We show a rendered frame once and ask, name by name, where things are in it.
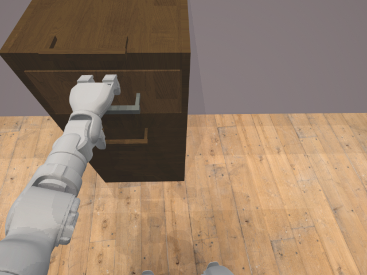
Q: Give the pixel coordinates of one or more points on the cabinet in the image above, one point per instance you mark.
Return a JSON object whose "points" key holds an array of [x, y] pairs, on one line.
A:
{"points": [[156, 36]]}

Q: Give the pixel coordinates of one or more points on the robot right shin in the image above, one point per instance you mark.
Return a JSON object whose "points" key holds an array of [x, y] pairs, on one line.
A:
{"points": [[212, 264]]}

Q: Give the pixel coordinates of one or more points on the drawer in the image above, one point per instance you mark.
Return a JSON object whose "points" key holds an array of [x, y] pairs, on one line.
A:
{"points": [[159, 89]]}

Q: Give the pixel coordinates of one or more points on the left robot hand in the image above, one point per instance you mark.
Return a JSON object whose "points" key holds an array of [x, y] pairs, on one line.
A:
{"points": [[95, 97]]}

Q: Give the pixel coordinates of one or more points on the robot left upper arm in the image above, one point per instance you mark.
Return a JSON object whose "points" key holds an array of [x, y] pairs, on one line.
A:
{"points": [[44, 219]]}

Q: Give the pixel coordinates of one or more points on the handle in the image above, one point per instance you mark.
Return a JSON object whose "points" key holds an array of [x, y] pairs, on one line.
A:
{"points": [[83, 54], [127, 142], [125, 109]]}

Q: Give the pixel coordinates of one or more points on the robot left forearm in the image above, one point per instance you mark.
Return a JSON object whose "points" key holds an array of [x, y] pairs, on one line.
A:
{"points": [[67, 161]]}

